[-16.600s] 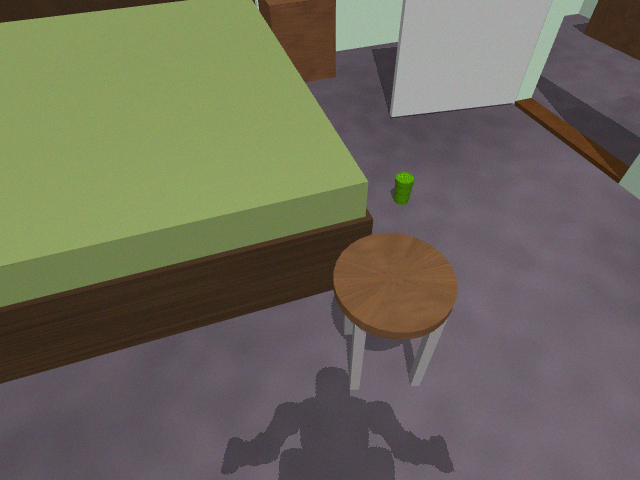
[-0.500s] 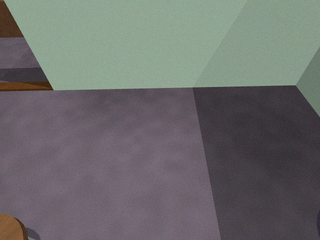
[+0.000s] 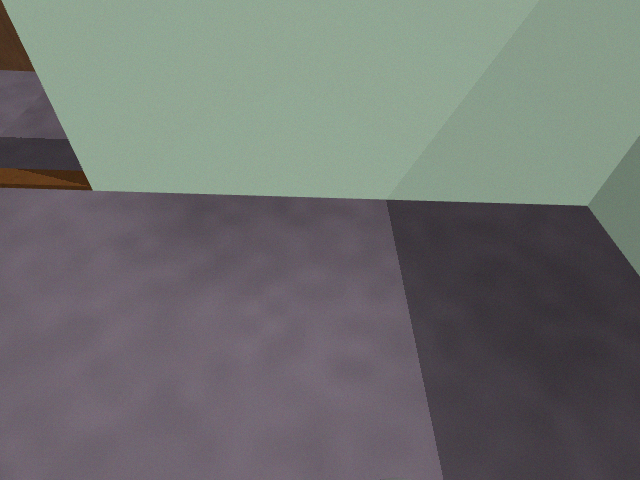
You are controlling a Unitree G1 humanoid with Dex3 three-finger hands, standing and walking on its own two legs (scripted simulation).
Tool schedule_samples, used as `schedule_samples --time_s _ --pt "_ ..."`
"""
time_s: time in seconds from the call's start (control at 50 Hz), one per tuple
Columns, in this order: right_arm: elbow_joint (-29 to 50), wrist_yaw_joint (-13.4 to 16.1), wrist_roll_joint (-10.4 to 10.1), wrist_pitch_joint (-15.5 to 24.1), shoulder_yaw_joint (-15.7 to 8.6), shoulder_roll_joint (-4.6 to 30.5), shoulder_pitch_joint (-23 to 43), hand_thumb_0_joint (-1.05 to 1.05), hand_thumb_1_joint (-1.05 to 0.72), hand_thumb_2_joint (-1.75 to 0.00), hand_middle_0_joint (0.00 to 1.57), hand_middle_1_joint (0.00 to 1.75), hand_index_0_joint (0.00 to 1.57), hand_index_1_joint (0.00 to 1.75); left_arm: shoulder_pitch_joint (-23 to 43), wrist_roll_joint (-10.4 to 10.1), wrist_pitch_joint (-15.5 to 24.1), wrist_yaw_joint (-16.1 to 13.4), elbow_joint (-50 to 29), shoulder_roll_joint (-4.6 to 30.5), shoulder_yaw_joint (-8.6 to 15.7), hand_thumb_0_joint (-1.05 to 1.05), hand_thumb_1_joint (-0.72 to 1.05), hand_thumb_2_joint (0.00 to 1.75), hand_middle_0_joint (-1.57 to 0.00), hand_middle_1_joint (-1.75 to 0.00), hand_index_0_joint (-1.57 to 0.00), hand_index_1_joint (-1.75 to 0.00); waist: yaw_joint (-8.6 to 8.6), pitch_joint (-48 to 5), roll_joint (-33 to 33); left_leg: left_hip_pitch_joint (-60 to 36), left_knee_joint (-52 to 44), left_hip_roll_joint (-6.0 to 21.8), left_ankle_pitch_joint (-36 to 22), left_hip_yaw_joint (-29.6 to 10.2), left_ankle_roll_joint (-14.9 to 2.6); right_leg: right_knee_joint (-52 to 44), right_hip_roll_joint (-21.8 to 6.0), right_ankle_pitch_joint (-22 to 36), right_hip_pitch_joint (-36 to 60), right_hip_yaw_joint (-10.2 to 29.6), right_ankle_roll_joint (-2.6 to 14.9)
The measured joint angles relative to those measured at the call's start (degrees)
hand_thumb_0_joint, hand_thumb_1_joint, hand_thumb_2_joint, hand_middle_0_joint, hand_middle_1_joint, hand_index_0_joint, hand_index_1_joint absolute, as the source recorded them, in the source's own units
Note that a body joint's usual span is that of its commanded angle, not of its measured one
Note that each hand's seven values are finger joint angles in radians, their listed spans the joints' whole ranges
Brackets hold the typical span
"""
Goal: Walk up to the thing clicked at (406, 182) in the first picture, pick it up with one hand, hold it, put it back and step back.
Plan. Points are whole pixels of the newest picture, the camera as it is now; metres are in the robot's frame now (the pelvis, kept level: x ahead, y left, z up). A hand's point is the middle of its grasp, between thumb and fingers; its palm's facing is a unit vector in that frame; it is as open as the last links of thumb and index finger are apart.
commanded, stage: walk up
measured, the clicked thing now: out of the picture +0.44 +1.30 -0.71
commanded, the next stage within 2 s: none
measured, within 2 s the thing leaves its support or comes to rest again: neither
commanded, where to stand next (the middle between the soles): +0.63 -0.05 m, yaw -1 degrees
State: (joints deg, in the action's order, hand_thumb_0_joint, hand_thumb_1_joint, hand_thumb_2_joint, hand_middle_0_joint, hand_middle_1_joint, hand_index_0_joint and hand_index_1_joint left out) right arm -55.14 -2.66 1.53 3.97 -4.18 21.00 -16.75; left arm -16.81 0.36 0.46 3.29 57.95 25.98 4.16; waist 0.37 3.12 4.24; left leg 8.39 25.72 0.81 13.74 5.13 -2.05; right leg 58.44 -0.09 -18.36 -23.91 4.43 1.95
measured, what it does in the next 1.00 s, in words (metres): walks ahead: right foot, then left foot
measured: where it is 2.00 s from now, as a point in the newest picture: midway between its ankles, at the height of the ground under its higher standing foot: (334, 376)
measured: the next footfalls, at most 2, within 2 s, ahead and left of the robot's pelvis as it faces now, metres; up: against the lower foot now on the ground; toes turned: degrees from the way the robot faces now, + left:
right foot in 0.30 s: +0.29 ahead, -0.15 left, +0.00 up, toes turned -6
left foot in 0.74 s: +0.47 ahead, +0.11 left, +0.00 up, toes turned +4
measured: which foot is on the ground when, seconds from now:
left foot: down 0.00-0.34, up 0.36-0.72, down 0.74-1.00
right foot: up 0.00-0.28, down 0.30-0.76, up 0.78-1.00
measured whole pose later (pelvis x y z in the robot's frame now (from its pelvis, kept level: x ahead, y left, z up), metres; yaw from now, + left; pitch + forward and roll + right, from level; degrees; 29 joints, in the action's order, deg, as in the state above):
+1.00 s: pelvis +0.39 +0.00 +0.00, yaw -2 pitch -4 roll +0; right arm -46.8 -2.1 0.5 5.6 -1.9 21.0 -19.6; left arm -18.6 0.2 0.7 3.4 50.6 25.7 3.6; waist 0.6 4.8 5.0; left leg 12.1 27.8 2.2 12.3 5.5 -1.4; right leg 57.1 -3.0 -17.5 -27.3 2.8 1.1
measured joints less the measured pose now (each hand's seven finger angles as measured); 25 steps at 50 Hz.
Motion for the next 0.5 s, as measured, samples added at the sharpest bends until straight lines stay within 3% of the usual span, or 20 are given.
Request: schedule_samples --time_s 0.12,0.22,0.28,0.32,0.36,0.44,0.5 --pt "1.37 -0.03 -0.48 0.50 0.51 -0.39 -2.45 0.00 -0.90 -0.90 0.21 0.30 0.20 0.30 1.12 0.41 -0.03 1.19 -1.89 -0.58 -0.32 0.01 0.91 0.90 -0.20 -0.30 -0.20 -0.30 0.50 1.17 -0.24 -7.00 -5.69 -1.17 1.26 1.53 -0.27 -10.72 -2.73 6.41 -4.27 -0.18 -2.27" --pt "3.09 0.05 -0.62 0.34 0.62 0.19 -3.91 0.00 -0.90 -0.90 0.21 0.30 0.20 0.30 3.29 0.70 -0.36 1.65 -3.08 -1.60 -0.67 0.01 0.91 0.90 -0.20 -0.30 -0.20 -0.30 1.26 2.06 -1.48 -10.86 -5.84 -1.38 5.25 2.61 0.70 -21.41 -4.36 10.20 -3.25 -3.30 -1.25" --pt "4.04 0.36 -0.53 -0.26 0.62 0.75 -4.77 0.00 -0.90 -0.90 0.21 0.30 0.20 0.30 4.99 0.68 -0.02 1.63 -4.26 -2.38 -0.75 0.01 0.91 0.90 -0.20 -0.30 -0.20 -0.30 1.96 2.19 -2.64 -11.99 -2.85 -0.86 9.62 2.82 1.69 -25.23 -3.78 9.78 -0.70 -5.54 0.10" --pt "4.43 0.67 -0.61 -0.73 0.53 1.40 -5.27 0.00 -0.90 -0.90 0.21 0.30 0.20 0.30 6.35 0.67 0.73 1.31 -5.09 -3.31 -0.53 0.01 0.91 0.90 -0.21 -0.30 -0.20 -0.30 2.39 2.48 -4.71 -11.56 2.53 1.06 13.94 2.23 2.14 -25.77 -2.10 11.09 1.36 -6.76 0.17" --pt "4.32 1.10 -0.85 -1.49 0.67 1.37 -4.83 0.00 -0.90 -0.90 0.21 0.30 0.20 0.30 7.71 0.71 1.91 0.82 -6.67 -4.30 -0.38 0.01 0.91 0.90 -0.21 -0.30 -0.20 -0.30 2.54 3.46 -6.77 -7.35 15.47 3.17 14.95 -0.24 0.79 -22.76 -0.73 7.87 2.27 -8.52 -0.18" --pt "4.39 1.18 -1.38 -1.87 1.95 0.83 -3.18 0.01 -0.91 -0.90 0.20 0.30 0.20 0.30 7.59 -0.64 3.26 -0.15 -9.64 -5.20 -0.88 0.01 0.91 0.90 -0.21 -0.30 -0.20 -0.30 0.49 3.59 -5.14 5.10 38.82 -0.73 14.75 -4.49 -0.28 -23.45 -1.59 4.80 6.22 -7.66 0.41" --pt "5.76 0.78 -1.69 -1.35 1.84 1.54 -1.69 0.01 -0.91 -0.90 0.20 0.30 0.20 0.30 5.69 -0.99 3.43 -0.77 -10.12 -5.58 -1.26 0.00 0.91 0.90 -0.21 -0.30 -0.20 -0.30 -0.21 3.10 -5.47 12.39 39.78 0.22 10.27 -6.20 -0.28 -27.69 -1.07 5.06 10.19 -7.46 0.29"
